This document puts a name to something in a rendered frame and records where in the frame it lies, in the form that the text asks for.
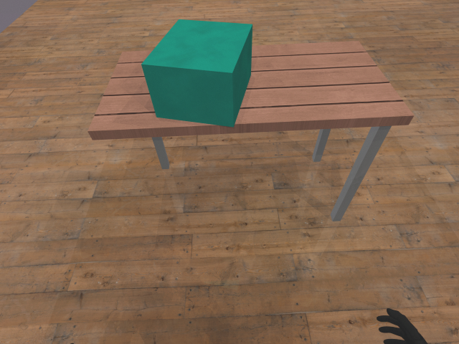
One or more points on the robot right hand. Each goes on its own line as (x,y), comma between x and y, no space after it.
(406,329)

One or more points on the table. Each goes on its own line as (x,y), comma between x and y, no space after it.
(306,86)

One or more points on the carton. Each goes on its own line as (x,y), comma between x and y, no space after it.
(199,71)

